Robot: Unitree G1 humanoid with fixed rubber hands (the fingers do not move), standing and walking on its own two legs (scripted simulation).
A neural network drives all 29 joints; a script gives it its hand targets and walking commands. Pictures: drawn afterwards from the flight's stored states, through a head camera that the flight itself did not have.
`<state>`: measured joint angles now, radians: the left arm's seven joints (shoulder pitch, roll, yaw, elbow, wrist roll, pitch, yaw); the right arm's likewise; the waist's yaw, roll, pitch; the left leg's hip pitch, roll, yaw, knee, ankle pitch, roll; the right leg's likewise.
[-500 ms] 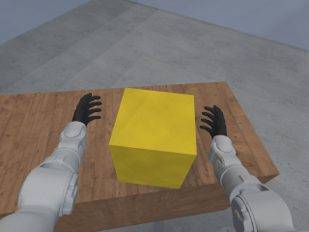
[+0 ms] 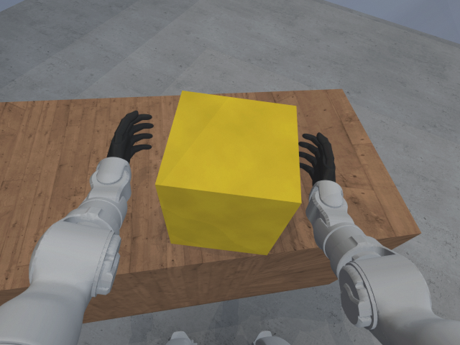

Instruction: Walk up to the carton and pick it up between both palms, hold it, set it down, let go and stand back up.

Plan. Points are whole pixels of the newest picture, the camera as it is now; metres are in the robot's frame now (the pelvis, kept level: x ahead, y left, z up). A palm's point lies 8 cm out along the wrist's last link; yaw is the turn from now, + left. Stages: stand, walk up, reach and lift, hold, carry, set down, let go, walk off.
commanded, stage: reach and lift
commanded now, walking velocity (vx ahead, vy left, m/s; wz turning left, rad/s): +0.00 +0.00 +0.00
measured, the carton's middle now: (228, 180) +0.43 -0.01 -0.02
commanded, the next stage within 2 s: none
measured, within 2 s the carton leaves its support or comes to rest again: neither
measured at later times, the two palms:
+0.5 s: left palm (145, 153) +0.45 +0.14 +0.04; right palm (309, 179) +0.39 -0.16 +0.04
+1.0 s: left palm (140, 159) +0.44 +0.15 +0.04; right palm (306, 184) +0.38 -0.15 +0.03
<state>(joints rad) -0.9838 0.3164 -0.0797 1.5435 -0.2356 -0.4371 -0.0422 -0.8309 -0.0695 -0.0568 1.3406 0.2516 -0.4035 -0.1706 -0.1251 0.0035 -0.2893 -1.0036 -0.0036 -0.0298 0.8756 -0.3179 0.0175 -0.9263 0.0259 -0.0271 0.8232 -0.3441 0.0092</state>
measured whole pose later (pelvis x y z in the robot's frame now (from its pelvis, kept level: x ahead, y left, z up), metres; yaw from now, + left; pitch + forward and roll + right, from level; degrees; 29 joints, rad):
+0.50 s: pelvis +0.02 +0.01 +0.01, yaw -2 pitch +20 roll -4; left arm -0.93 0.15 0.31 1.45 0.20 -0.44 0.02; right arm -0.78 0.04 -0.45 1.34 -0.16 -0.54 -0.21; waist -0.09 0.00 -0.19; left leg -0.84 0.02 -0.01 0.83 -0.34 0.03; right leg -0.75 0.04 0.00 0.73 -0.33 0.02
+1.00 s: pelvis +0.03 +0.01 +0.03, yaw +0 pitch +17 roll -4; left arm -0.87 0.13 0.39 1.53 0.26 -0.57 0.00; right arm -0.65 0.13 -0.65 1.21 -0.39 -0.58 -0.18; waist -0.07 0.01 -0.14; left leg -0.70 0.01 -0.03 0.75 -0.33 0.02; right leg -0.60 0.04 -0.02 0.63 -0.32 0.01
